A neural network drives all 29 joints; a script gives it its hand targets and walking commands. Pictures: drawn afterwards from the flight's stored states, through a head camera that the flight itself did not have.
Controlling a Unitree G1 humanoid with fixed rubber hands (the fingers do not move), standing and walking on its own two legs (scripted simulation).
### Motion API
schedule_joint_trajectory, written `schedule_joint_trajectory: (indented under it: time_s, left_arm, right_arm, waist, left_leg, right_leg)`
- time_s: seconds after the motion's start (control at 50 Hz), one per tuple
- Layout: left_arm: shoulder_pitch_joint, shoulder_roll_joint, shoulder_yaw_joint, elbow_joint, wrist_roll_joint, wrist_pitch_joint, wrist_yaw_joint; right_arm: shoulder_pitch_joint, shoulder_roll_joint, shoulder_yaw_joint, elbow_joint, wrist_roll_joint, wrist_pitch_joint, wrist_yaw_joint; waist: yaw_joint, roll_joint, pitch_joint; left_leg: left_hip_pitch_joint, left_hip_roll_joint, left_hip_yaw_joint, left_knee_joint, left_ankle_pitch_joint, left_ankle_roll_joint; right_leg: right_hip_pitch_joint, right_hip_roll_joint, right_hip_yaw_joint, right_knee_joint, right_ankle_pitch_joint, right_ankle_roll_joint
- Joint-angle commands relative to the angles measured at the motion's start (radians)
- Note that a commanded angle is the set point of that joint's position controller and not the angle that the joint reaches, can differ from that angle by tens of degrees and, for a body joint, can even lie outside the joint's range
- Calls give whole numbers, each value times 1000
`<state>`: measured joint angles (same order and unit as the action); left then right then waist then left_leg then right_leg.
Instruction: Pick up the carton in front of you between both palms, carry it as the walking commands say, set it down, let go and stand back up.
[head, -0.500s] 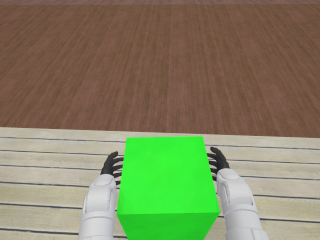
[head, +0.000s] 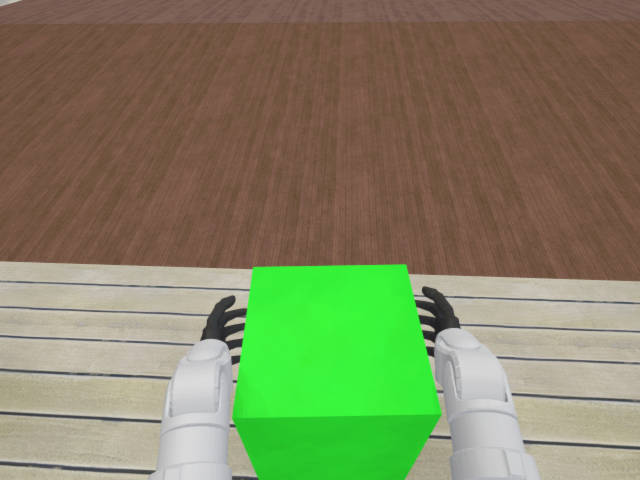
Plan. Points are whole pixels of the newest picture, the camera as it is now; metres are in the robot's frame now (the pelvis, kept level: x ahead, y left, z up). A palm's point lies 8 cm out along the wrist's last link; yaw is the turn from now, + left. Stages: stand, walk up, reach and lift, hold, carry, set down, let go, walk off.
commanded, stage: carry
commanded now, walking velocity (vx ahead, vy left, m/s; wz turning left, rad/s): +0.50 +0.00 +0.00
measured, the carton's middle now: (331, 377) +0.28 +0.00 -0.02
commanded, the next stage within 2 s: none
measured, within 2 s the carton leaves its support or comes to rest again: neither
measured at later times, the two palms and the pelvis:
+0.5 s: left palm (227, 270) +0.42 +0.15 +0.06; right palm (423, 265) +0.41 -0.15 +0.06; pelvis +0.15 +0.00 -0.02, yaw +1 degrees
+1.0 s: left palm (240, 159) +0.72 +0.16 +0.09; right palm (385, 156) +0.70 -0.14 +0.09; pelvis +0.44 +0.03 +0.00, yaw -2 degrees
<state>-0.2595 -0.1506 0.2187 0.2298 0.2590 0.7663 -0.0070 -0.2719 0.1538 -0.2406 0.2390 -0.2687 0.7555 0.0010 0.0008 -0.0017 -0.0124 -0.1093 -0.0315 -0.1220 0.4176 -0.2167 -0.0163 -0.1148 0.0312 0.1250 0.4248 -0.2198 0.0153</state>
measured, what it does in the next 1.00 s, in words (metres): walks ahead: left foot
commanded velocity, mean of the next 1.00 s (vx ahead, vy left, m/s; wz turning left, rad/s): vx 0.50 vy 0.00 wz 0.00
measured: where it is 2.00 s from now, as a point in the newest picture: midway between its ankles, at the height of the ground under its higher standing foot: (315, 290)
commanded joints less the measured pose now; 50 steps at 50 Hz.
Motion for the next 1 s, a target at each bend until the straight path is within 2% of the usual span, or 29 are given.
schedule_joint_trajectory:
  time_s: [0.0, 0.02, 0.08, 0.14, 0.22, 0.24, 0.28, 0.3, 0.32, 0.34, 0.36, 0.38, 0.42, 0.44, 0.46, 0.48, 0.52, 0.56, 0.6, 0.64, 0.66, 0.68, 0.7, 0.74, 0.76, 0.8, 0.82, 0.9, 0.98]
  left_arm:
    - [-589, -917, -600, -100, -284, -39, -223]
    - [-595, -919, -616, -124, -294, -34, -219]
    - [-589, -900, -681, -207, -343, 6, -203]
    - [-594, -866, -738, -289, -394, 82, -187]
    - [-553, -807, -766, -340, -450, 212, -160]
    - [-547, -804, -773, -370, -464, 240, -153]
    - [-536, -817, -794, -442, -498, 293, -143]
    - [-551, -828, -806, -483, -521, 317, -144]
    - [-540, -846, -818, -501, -544, 344, -145]
    - [-535, -858, -824, -523, -565, 364, -151]
    - [-541, -870, -829, -539, -583, 379, -157]
    - [-526, -885, -830, -547, -596, 390, -163]
    - [-443, -912, -824, -550, -597, 403, -169]
    - [-374, -906, -804, -539, -564, 398, -162]
    - [-354, -897, -799, -559, -537, 399, -151]
    - [-381, -902, -807, -604, -532, 407, -141]
    - [-417, -906, -821, -665, -554, 419, -129]
    - [-419, -886, -833, -708, -571, 427, -128]
    - [-394, -871, -839, -717, -580, 435, -136]
    - [-387, -847, -842, -724, -591, 444, -147]
    - [-393, -824, -840, -725, -587, 448, -153]
    - [-451, -799, -841, -753, -599, 462, -165]
    - [-463, -806, -851, -721, -605, 468, -172]
    - [-435, -836, -841, -665, -601, 465, -181]
    - [-416, -863, -844, -648, -597, 461, -182]
    - [-407, -893, -834, -642, -579, 448, -175]
    - [-401, -899, -830, -635, -567, 441, -168]
    - [-345, -884, -811, -630, -513, 431, -133]
    - [-310, -869, -808, -625, -495, 442, -123]
  right_arm:
    - [-564, 926, 609, -80, 291, -25, 236]
    - [-571, 924, 631, -106, 302, -17, 231]
    - [-553, 905, 682, -179, 339, 24, 210]
    - [-549, 867, 734, -264, 384, 101, 192]
    - [-556, 840, 793, -327, 472, 236, 175]
    - [-555, 846, 808, -347, 500, 264, 174]
    - [-530, 867, 823, -383, 543, 312, 172]
    - [-505, 870, 818, -393, 547, 330, 167]
    - [-440, 861, 811, -398, 548, 348, 160]
    - [-412, 856, 812, -425, 545, 365, 151]
    - [-417, 856, 813, -471, 542, 380, 143]
    - [-432, 859, 816, -521, 541, 393, 135]
    - [-423, 865, 833, -602, 544, 412, 131]
    - [-474, 869, 852, -670, 569, 430, 143]
    - [-471, 892, 867, -673, 584, 437, 156]
    - [-470, 892, 868, -667, 588, 436, 165]
    - [-442, 884, 864, -654, 614, 443, 172]
    - [-374, 881, 854, -638, 609, 444, 166]
    - [-335, 870, 839, -642, 583, 444, 153]
    - [-294, 861, 822, -628, 555, 445, 144]
    - [-279, 850, 815, -627, 543, 446, 141]
    - [-275, 846, 798, -606, 516, 444, 136]
    - [-310, 844, 793, -611, 510, 449, 134]
    - [-342, 874, 812, -628, 525, 455, 135]
    - [-353, 892, 824, -638, 536, 454, 138]
    - [-400, 917, 851, -665, 571, 451, 149]
    - [-413, 915, 861, -676, 587, 451, 156]
    - [-389, 875, 865, -672, 616, 459, 179]
    - [-324, 845, 842, -626, 598, 468, 190]
  waist:
    - [0, 11, -217]
    - [0, 12, -194]
    - [3, 27, -277]
    - [2, 12, -268]
    - [18, -189, -220]
    - [15, -179, -210]
    - [10, -65, -241]
    - [-1, 85, -264]
    - [-15, 243, -299]
    - [-21, 288, -265]
    - [-25, 237, -231]
    - [-23, 180, -242]
    - [10, 66, -376]
    - [35, -197, -395]
    - [29, -364, -358]
    - [40, -259, -309]
    - [49, -86, -299]
    - [37, -116, -319]
    - [20, -167, -333]
    - [-7, -99, -410]
    - [-28, -24, -458]
    - [-41, 251, -432]
    - [-28, 272, -382]
    - [-26, 86, -335]
    - [-21, 8, -329]
    - [-20, 38, -316]
    - [-20, 61, -311]
    - [-19, 115, -272]
    - [-23, 159, -194]
  left_leg:
    - [-120, 89, -23, -67, -474, 30]
    - [-147, 94, -18, -60, -511, 29]
    - [-128, 111, 20, -11, -349, 35]
    - [-192, 119, 31, 24, -422, 39]
    - [-346, 45, 214, 201, -245, 4]
    - [-319, 48, 226, 135, -226, 9]
    - [-126, 75, 190, 44, -164, 21]
    - [-4, 153, 67, 25, -93, 53]
    - [153, 258, -90, 7, 81, 110]
    - [229, 322, -185, -20, 291, 164]
    - [266, 347, -203, -3, 449, 197]
    - [273, 336, -145, 41, 516, 186]
    - [-47, 232, 135, 256, 447, 64]
    - [-321, 138, 284, 509, 304, 0]
    - [-658, 43, 299, 581, -222, -23]
    - [-777, 62, 233, 581, -366, 3]
    - [-816, 93, 216, 494, -419, 35]
    - [-680, 84, 239, 313, -218, 32]
    - [-377, 18, 317, 127, -78, 35]
    - [102, -45, 431, 37, 74, 47]
    - [322, 56, 302, 37, -22, 58]
    - [327, 344, -247, -156, -150, 151]
    - [375, 440, -442, -207, 7, 255]
    - [322, 438, -290, -145, 216, 265]
    - [281, 413, -206, -159, 232, 231]
    - [236, 353, -55, -184, 283, 167]
    - [237, 332, -7, -184, 327, 157]
    - [244, 280, 130, -190, 425, 153]
    - [199, 249, 214, -191, 548, 134]
  right_leg:
    - [-112, -74, -3, -48, -457, -20]
    - [-143, -73, -14, -36, -490, -20]
    - [-127, -70, -77, 44, -288, -28]
    - [-156, -115, -29, 8, -392, -49]
    - [-61, -261, 163, -123, -397, -129]
    - [-72, -257, 136, -95, -330, -132]
    - [-167, -174, -35, 56, -152, -83]
    - [-260, -119, -151, 232, -37, -43]
    - [-422, -71, -236, 381, -55, 5]
    - [-555, -44, -275, 362, -239, 23]
    - [-607, -34, -276, 295, -331, 21]
    - [-556, -31, -283, 178, -289, 17]
    - [41, -52, -254, -72, -57, -12]
    - [268, -226, 41, -73, 140, -93]
    - [488, -366, 243, -76, 562, -193]
    - [531, -410, 243, -67, 714, -248]
    - [556, -408, 163, -46, 621, -215]
    - [482, -349, 11, -51, 551, -143]
    - [275, -284, -169, -29, 578, -90]
    - [7, -223, -314, 162, 550, -40]
    - [-172, -194, -327, 315, 308, -14]
    - [-353, -66, -348, 600, 29, 31]
    - [-540, -29, -218, 753, -262, 14]
    - [-632, -135, -138, 859, -241, -30]
    - [-628, -165, -129, 800, -177, -32]
    - [-570, -157, -165, 641, -100, -24]
    - [-559, -137, -191, 591, -83, -19]
    - [-560, -102, -266, 354, 20, -5]
    - [-463, -58, -354, 149, 146, -24]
